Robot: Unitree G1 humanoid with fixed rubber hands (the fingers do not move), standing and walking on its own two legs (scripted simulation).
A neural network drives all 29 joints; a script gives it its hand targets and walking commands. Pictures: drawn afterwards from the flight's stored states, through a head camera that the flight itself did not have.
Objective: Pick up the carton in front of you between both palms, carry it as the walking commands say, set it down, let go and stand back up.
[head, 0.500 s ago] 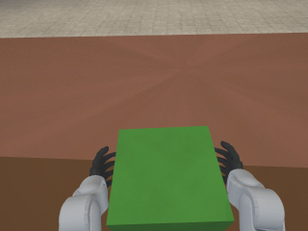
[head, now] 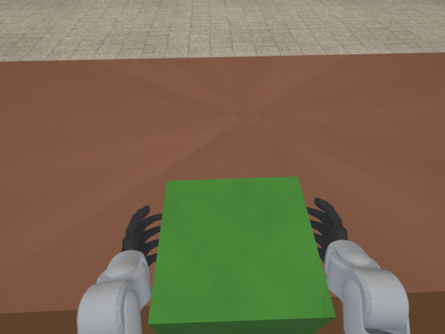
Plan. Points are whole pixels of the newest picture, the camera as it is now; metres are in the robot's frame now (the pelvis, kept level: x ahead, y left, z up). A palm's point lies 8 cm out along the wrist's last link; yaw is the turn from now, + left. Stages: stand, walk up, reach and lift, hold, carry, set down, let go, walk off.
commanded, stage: carry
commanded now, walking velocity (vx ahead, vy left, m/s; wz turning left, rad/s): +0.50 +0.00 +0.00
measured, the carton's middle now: (234, 269) +0.23 +0.00 +0.02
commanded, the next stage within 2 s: none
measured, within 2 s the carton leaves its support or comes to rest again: neither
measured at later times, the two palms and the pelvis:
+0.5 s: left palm (171, 103) +0.64 +0.14 +0.09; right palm (286, 98) +0.67 -0.16 +0.07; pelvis +0.34 -0.03 -0.02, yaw +3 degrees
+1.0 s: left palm (178, 50) +1.01 +0.15 +0.06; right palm (262, 46) +1.01 -0.15 +0.07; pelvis +0.69 -0.01 -0.04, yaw +1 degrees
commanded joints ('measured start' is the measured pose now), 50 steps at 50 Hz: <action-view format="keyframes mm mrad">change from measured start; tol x32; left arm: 1 -385 -799 -668 -114 -281 -33 -116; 28 -1079 -753 -468 319 -261 -205 -24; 50 -989 -691 -465 291 -216 -152 7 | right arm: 1 -346 814 630 -151 284 -15 122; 28 -1017 764 416 325 176 -160 -21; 50 -879 664 420 284 199 -133 2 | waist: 1 -1 65 -278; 19 20 184 -97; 23 99 -318 -369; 50 -64 217 -407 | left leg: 1 526 324 -464 -303 198 70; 17 449 192 -130 -324 239 36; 20 445 135 -45 40 537 -24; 24 -209 -61 -294 893 -299 -35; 41 -195 -71 -116 -37 267 -32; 47 650 239 -486 24 810 9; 50 722 282 -752 -117 335 213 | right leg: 1 -400 -49 68 168 104 -34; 20 -6 108 -187 -581 334 -78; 23 463 -309 656 -846 81 -242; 44 353 -67 -22 -492 919 -120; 47 -147 77 -43 -2 -16 -48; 50 -544 96 95 307 -77 -71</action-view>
